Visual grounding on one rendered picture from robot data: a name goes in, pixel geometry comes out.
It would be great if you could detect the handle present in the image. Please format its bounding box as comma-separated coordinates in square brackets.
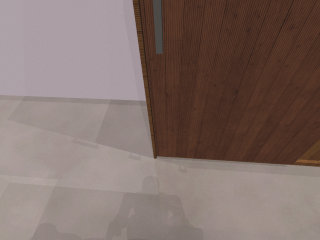
[153, 0, 164, 54]

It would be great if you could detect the wardrobe door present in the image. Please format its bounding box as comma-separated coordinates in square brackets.
[299, 140, 320, 161]
[140, 0, 320, 164]

